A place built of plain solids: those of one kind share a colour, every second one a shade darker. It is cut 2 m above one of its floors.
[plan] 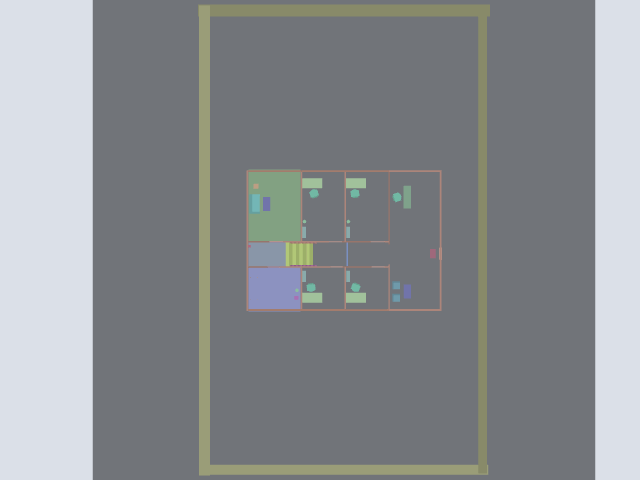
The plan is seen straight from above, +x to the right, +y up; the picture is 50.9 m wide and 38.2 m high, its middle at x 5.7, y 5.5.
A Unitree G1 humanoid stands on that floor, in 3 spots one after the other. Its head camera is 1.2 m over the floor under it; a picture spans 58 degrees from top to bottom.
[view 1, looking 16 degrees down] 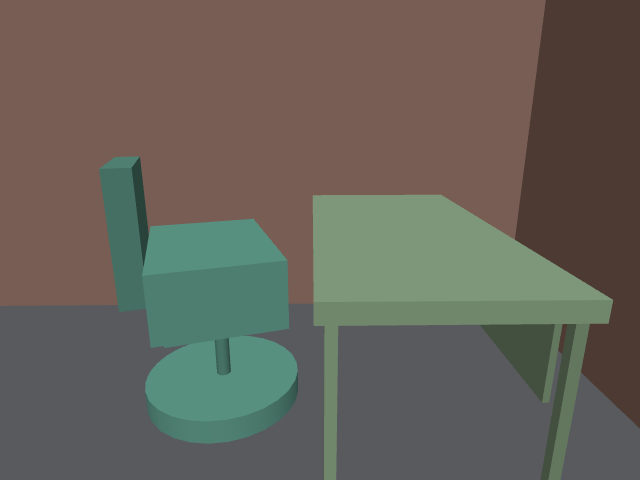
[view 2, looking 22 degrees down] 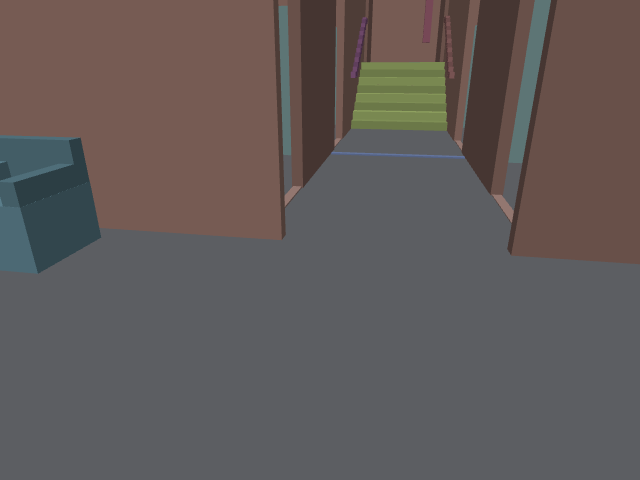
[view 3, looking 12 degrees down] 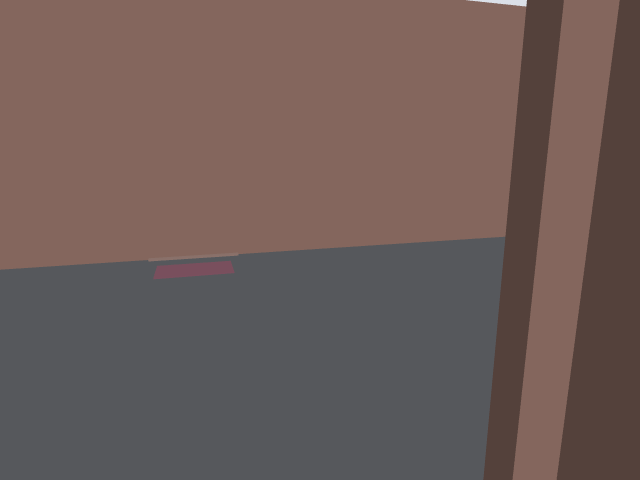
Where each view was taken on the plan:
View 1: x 6.93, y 9.61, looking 179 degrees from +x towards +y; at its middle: desk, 1.71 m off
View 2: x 14.13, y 4.36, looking -170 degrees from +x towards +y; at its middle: ground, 3.20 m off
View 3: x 10.30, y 4.36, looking -16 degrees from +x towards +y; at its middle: wall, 5.24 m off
